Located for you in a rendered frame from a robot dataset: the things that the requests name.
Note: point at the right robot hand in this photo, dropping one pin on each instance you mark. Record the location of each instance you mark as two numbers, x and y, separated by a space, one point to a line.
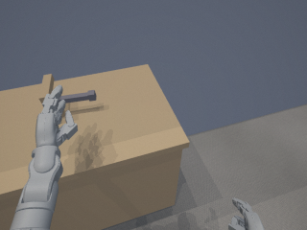
251 220

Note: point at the tap lever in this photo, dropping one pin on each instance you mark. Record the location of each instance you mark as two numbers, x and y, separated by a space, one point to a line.
72 98

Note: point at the robot left forearm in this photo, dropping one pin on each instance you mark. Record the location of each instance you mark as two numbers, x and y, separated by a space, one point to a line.
37 202

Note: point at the counter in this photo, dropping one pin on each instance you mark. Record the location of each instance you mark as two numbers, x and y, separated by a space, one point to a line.
122 163

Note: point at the left robot hand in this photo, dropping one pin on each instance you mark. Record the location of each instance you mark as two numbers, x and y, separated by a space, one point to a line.
47 130

